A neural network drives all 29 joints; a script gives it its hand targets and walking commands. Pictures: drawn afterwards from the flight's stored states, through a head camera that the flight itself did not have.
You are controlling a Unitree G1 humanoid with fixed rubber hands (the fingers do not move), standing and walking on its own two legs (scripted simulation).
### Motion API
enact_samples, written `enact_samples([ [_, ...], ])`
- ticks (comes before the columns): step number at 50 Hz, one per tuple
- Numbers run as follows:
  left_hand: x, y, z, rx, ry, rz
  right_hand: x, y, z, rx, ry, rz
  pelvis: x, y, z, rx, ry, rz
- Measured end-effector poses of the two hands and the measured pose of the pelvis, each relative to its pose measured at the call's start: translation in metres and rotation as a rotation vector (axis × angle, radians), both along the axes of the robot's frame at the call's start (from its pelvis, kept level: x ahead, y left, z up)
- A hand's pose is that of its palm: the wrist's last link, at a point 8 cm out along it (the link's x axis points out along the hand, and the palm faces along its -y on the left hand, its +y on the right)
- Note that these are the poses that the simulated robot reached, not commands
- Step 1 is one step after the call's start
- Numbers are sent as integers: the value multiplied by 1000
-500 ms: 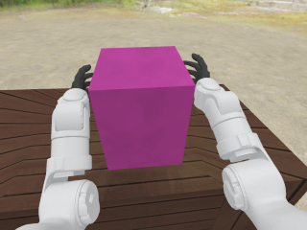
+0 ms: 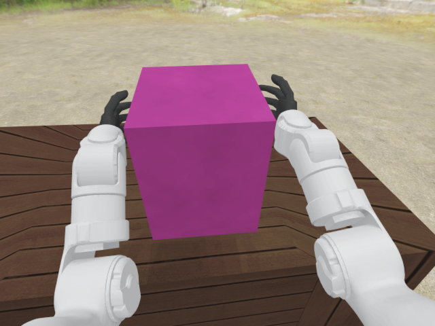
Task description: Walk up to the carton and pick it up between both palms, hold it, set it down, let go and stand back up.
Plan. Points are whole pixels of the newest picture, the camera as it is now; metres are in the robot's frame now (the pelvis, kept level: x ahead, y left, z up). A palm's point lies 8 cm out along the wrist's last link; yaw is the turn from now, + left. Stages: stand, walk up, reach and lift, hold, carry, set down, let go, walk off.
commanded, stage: hold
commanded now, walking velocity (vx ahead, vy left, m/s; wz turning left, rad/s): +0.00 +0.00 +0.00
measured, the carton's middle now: (200, 150) +0.39 +0.01 +0.20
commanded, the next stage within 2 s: none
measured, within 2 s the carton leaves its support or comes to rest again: neither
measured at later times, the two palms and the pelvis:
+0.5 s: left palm (109, 133) +0.36 +0.16 +0.26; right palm (283, 117) +0.37 -0.13 +0.28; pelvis +0.00 +0.00 +0.00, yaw +0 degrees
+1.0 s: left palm (111, 134) +0.37 +0.16 +0.25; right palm (284, 118) +0.37 -0.14 +0.28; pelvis +0.00 +0.00 +0.00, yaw +0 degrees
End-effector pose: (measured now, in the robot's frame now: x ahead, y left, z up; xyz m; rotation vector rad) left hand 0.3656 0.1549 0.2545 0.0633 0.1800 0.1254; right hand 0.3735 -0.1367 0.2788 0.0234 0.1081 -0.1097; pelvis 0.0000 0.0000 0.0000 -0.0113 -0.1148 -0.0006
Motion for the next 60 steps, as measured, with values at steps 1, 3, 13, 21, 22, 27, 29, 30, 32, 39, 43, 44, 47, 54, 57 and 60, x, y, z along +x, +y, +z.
enact_samples([
  [1,0,0,0,-3,1,1,0,0,0,-1,1,0,0,0,0,0,-2,0],
  [3,-1,0,-1,-9,4,2,-1,0,-1,-1,4,0,0,-1,0,1,-4,0],
  [13,-3,3,-1,-22,4,5,-2,3,0,0,4,2,-1,-2,0,1,-4,1],
  [21,-2,4,1,-15,1,2,-2,4,3,-3,1,1,-2,-1,0,1,1,2],
  [22,-2,4,1,-14,0,0,-2,4,3,-3,0,0,-2,0,0,1,0,2],
  [27,-1,3,0,-14,10,-3,-1,3,1,3,11,-5,-2,1,0,2,-1,0],
  [29,0,3,-1,-10,12,-3,-1,3,0,3,12,-4,-2,1,0,1,2,-1],
  [30,0,3,-1,-7,9,-3,-1,3,0,1,10,-3,-2,1,0,1,3,-1],
  [32,-1,3,-1,-4,5,-2,-1,3,0,-1,6,-1,-1,2,0,0,2,-1],
  [39,-2,4,0,-13,3,2,-2,4,1,-2,4,1,-1,1,0,0,0,0],
  [43,-3,4,0,-11,1,2,-2,4,3,0,1,2,-1,0,0,0,1,3],
  [44,-3,3,0,-10,1,2,-2,4,3,2,1,2,-1,0,0,0,2,4],
  [47,-2,2,0,-12,9,0,-1,3,2,5,9,-1,-2,0,0,0,0,3],
  [54,1,0,-1,-10,12,-2,1,0,1,-4,12,-2,-1,-1,0,1,8,-1],
  [57,1,1,0,-12,3,0,1,1,2,-8,4,1,0,-1,0,1,9,-1],
  [60,1,1,1,-19,2,2,1,2,3,-8,3,1,1,-2,0,1,3,1],
])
